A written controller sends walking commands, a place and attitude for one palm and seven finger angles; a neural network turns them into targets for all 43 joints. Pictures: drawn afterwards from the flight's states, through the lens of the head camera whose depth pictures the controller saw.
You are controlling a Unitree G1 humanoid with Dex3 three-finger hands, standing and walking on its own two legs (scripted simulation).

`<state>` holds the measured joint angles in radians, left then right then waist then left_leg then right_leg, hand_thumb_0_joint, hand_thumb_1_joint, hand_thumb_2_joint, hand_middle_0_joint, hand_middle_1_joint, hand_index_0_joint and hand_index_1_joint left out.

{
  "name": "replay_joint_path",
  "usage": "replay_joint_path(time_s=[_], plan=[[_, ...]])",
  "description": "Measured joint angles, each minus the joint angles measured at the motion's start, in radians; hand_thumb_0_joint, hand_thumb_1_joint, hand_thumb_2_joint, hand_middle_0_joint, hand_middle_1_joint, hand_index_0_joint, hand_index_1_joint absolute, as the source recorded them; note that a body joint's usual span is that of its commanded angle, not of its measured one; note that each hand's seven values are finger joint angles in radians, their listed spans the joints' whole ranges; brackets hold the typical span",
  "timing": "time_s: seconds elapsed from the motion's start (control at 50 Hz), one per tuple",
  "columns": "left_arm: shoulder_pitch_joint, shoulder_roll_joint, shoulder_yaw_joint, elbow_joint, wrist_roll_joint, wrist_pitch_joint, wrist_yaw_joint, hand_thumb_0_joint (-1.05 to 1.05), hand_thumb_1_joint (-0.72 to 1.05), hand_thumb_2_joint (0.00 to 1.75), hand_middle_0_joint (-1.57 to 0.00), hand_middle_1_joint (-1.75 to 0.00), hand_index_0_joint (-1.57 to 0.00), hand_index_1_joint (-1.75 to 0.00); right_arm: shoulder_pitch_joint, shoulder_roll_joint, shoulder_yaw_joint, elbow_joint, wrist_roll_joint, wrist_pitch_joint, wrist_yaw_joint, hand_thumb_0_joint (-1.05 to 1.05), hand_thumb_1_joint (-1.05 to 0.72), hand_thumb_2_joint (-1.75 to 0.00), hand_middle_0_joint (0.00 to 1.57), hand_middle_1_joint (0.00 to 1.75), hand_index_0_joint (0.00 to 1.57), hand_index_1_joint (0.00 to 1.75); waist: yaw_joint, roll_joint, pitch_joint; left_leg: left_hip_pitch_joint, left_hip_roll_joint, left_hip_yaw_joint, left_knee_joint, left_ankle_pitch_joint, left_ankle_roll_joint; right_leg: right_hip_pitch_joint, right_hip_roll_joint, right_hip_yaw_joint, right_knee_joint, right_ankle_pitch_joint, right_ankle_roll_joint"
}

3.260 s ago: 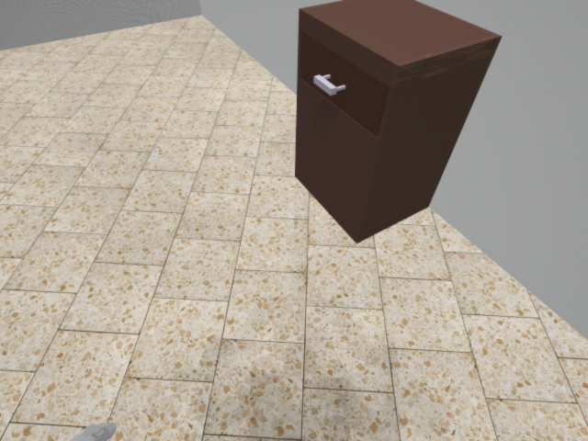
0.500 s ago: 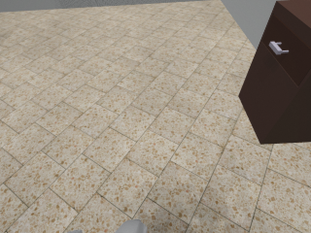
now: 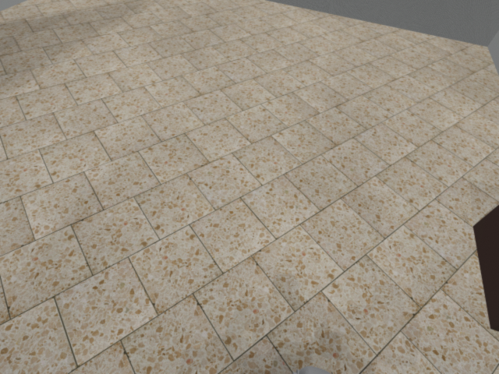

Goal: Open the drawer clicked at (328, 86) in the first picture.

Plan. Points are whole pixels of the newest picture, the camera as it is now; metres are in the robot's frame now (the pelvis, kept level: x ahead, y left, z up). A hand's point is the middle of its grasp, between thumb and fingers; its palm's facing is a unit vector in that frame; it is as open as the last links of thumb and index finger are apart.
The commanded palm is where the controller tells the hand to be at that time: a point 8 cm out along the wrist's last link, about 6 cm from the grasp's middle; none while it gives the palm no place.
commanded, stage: walk around to get in front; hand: left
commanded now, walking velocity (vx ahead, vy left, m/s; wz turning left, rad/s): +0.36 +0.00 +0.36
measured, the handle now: out of the picture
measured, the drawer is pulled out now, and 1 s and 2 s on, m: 0.00 0.00 0.00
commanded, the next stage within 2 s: walk to a spot facing it in 1.30 s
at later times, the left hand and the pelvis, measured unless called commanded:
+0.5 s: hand (174, 328) +0.22 +0.16 -0.16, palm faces +0.22 -0.95 -0.20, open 7.3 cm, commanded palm none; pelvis +0.20 -0.03 +0.00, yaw +12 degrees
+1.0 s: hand (139, 262) +0.35 +0.27 -0.17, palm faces +0.37 -0.92 -0.13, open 7.4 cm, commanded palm none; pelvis +0.38 +0.09 +0.01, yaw +18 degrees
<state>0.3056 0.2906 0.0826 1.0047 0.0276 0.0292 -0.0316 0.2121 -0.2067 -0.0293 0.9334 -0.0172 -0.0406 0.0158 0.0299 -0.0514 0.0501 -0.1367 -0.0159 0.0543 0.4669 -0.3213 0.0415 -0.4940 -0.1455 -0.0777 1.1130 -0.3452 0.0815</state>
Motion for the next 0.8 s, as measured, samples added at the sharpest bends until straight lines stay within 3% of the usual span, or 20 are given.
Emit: replay_joint_path(time_s=[0.12,0.24,0.26,0.3,0.36,0.42,0.54,0.68,0.72,0.74,0.8], plan=[[-0.089,-0.034,-0.014,-0.055,-0.003,-0.017,-0.007,0.01,0.91,0.9,-0.2,-0.3,-0.19,-0.3,0.091,0.023,0.0,0.071,0.001,-0.005,-0.002,0.0,-0.91,-0.9,0.21,0.3,0.2,0.3,-0.023,0.016,-0.005,0.114,-0.021,-0.051,-0.115,0.003,0.001,-0.087,-0.005,0.014,-0.168,0.106,0.02],[-0.168,-0.069,-0.026,-0.084,-0.007,-0.037,-0.011,0.01,0.91,0.9,-0.2,-0.3,-0.19,-0.3,0.159,0.023,-0.011,0.125,-0.007,-0.001,-0.008,0.01,-0.91,-0.9,0.21,0.3,0.2,0.3,-0.069,0.046,0.012,0.189,-0.007,-0.089,-0.082,-0.098,-0.028,-0.007,0.042,-0.016,-0.448,0.134,-0.016],[-0.175,-0.072,-0.03,-0.091,-0.006,-0.049,-0.012,0.01,0.91,0.9,-0.2,-0.3,-0.19,-0.3,0.174,0.022,-0.013,0.134,-0.006,0.0,-0.008,0.01,-0.91,-0.9,0.21,0.3,0.2,0.3,-0.074,0.053,0.014,0.181,-0.001,-0.1,-0.027,-0.136,-0.032,0.033,0.056,-0.026,-0.498,0.144,-0.027],[-0.192,-0.078,-0.033,-0.103,0.0,-0.085,-0.006,0.0,0.91,0.9,-0.2,-0.3,-0.2,-0.3,0.184,0.02,-0.018,0.151,0.001,0.009,-0.007,0.01,-0.91,-0.9,0.21,0.3,0.2,0.3,-0.075,0.057,0.028,0.073,-0.001,-0.107,0.262,-0.199,-0.023,0.055,0.053,-0.046,-0.485,0.203,-0.078],[-0.179,-0.103,-0.042,-0.099,-0.001,-0.098,0.007,0.0,0.91,0.9,-0.2,-0.3,-0.2,-0.3,0.159,0.004,-0.031,0.16,0.0,0.029,0.001,0.01,-0.91,-0.9,0.21,0.3,0.2,0.3,-0.066,0.079,0.041,-0.133,0.015,-0.085,0.69,-0.138,-0.003,0.11,0.054,-0.09,-0.455,0.12,-0.108],[-0.129,-0.119,-0.044,-0.063,0.003,-0.095,0.024,0.0,0.91,0.9,-0.21,-0.3,-0.2,-0.3,0.112,-0.008,-0.04,0.142,-0.008,0.043,0.01,0.01,-0.91,-0.9,0.2,0.3,0.2,0.3,-0.065,0.082,0.025,-0.29,0.059,-0.044,0.789,-0.015,-0.013,0.193,0.06,-0.119,-0.538,0.117,-0.1],[-0.017,-0.115,-0.036,0.027,0.004,-0.091,0.037,0.0,0.93,0.9,-0.21,-0.3,-0.2,-0.3,0.032,0.006,-0.047,0.087,-0.011,0.048,0.024,0.01,-0.91,-0.9,0.2,0.3,0.19,0.3,-0.054,0.064,-0.014,-0.429,0.127,-0.007,0.58,0.111,-0.05,0.335,0.074,-0.175,-0.693,0.118,-0.087],[0.081,-0.1,-0.034,0.09,0.006,-0.087,0.033,0.0,0.92,0.9,-0.2,-0.3,-0.2,-0.3,-0.046,0.028,-0.036,0.064,-0.008,0.034,0.04,0.01,-0.91,-0.9,0.2,0.3,0.19,0.3,0.01,0.04,-0.003,-0.341,0.13,0.051,0.234,0.1,-0.035,0.453,0.057,-0.227,-0.7,0.028,-0.03],[0.114,-0.099,-0.032,0.103,0.004,-0.08,0.032,0.0,0.92,0.9,-0.2,-0.3,-0.2,-0.3,-0.058,0.03,-0.03,0.053,-0.011,0.018,0.04,0.01,-0.91,-0.9,0.2,0.3,0.19,0.3,0.02,0.029,-0.001,-0.274,0.11,0.073,0.149,0.096,-0.021,0.46,0.029,-0.229,-0.628,-0.035,-0.007],[0.121,-0.098,-0.03,0.112,0.001,-0.071,0.03,0.0,0.92,0.9,-0.2,-0.3,-0.2,-0.3,-0.067,0.035,-0.03,0.048,-0.014,0.005,0.035,0.01,-0.91,-0.9,0.2,0.3,0.19,0.3,0.018,0.016,0.006,-0.269,0.093,0.083,0.163,0.11,0.003,0.433,-0.001,-0.213,-0.535,-0.073,-0.017],[0.1,-0.099,-0.032,0.127,-0.005,-0.037,0.025,0.01,0.92,0.9,-0.2,-0.3,-0.19,-0.3,-0.076,0.049,-0.019,0.042,-0.008,-0.021,0.011,0.0,-0.91,-0.9,0.2,0.3,0.2,0.3,0.013,0.01,0.028,-0.235,0.07,0.099,0.196,0.062,0.043,0.256,0.004,-0.066,-0.125,-0.131,-0.046]])
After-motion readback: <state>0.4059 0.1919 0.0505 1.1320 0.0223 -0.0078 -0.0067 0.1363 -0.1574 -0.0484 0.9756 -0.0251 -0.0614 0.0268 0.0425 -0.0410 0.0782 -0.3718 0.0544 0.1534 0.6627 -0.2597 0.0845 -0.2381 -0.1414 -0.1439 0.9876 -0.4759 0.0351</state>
